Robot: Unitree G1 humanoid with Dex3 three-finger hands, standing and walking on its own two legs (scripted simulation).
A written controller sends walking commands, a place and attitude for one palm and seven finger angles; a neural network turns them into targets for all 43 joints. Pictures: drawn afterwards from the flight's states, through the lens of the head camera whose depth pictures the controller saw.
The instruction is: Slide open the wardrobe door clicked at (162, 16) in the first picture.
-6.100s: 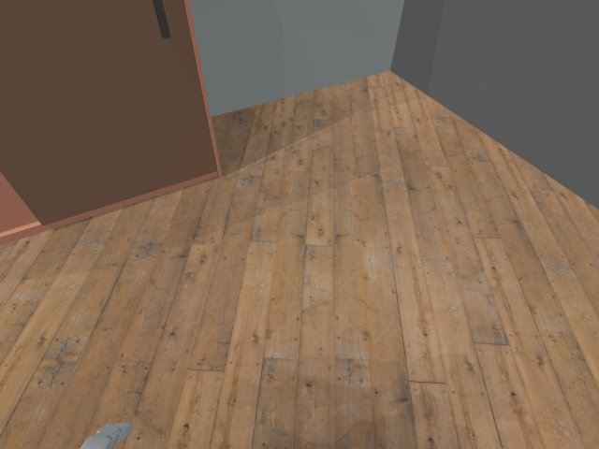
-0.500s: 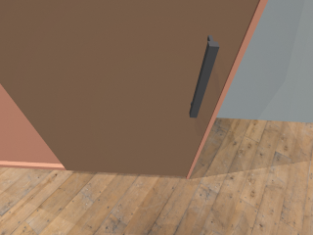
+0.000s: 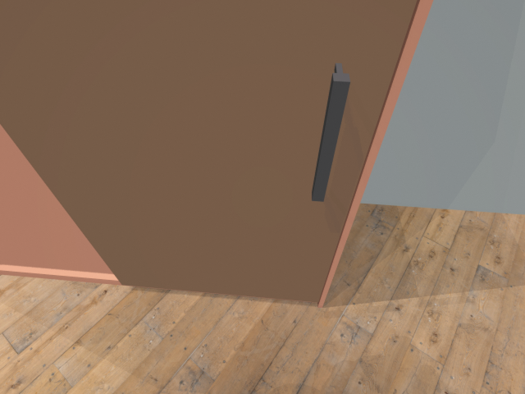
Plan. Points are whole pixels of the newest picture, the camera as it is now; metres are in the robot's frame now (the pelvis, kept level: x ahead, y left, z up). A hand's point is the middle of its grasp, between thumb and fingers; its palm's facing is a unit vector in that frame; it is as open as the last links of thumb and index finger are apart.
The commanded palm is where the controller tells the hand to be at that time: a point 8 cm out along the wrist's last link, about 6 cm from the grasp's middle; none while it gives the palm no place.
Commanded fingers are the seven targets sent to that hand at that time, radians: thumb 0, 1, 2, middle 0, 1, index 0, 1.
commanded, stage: look again from close up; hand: right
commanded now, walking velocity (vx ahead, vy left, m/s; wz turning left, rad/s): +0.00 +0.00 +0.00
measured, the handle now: (326, 140) +0.54 -0.09 +0.09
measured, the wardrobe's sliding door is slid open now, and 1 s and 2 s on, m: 0.00 0.00 0.00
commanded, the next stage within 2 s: shuffle to correct the standing spot in 1.10 s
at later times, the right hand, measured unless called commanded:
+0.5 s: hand out of the picture +0.00 -0.13 -0.17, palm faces +0.01 +0.97 -0.25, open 7.3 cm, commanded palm none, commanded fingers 0.00 -0.90 -0.90 0.20 0.30 0.20 0.30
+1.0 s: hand out of the picture -0.01 -0.10 -0.18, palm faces +0.04 +0.98 -0.19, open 7.4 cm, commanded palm none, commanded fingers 0.00 -0.90 -0.90 0.20 0.30 0.20 0.30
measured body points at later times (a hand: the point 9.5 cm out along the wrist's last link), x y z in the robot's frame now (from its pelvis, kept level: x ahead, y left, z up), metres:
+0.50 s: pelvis -0.01 +0.05 -0.01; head -0.01 +0.08 +0.44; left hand -0.01 +0.26 -0.18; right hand +0.00 -0.18 -0.15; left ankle +0.00 +0.17 -0.74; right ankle -0.02 -0.08 -0.74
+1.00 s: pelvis -0.01 +0.07 +0.00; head +0.00 +0.08 +0.45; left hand -0.01 +0.29 -0.17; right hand -0.01 -0.15 -0.16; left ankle +0.00 +0.17 -0.74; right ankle -0.02 -0.08 -0.74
